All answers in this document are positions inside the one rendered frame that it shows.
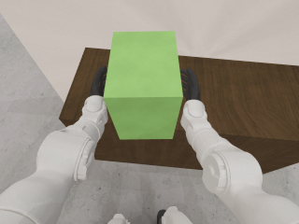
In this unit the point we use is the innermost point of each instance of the robot shin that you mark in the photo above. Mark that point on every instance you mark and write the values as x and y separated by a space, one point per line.
171 209
119 216

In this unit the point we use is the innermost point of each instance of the robot right forearm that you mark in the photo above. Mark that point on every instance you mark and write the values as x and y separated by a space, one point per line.
200 134

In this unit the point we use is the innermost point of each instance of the carton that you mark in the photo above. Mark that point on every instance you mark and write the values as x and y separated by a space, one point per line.
143 90

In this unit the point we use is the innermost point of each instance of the right robot upper arm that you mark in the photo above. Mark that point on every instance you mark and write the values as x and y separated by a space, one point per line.
236 178

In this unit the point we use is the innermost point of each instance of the left robot upper arm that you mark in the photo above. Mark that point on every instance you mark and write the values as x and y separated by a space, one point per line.
64 159

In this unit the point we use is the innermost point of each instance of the right robot hand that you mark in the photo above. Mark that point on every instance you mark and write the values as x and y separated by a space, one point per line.
192 87

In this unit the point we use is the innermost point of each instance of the pedestal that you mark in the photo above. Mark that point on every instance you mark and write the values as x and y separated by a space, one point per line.
255 106

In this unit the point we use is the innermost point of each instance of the left robot hand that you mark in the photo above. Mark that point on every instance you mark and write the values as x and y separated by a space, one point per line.
97 87

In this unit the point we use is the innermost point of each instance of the robot left forearm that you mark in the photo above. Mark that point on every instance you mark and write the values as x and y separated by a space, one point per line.
91 124

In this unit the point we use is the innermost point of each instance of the robot right shin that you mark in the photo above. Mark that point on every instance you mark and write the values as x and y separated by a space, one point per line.
171 209

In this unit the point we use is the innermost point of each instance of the robot left shin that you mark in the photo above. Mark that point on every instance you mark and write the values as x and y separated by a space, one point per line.
119 216

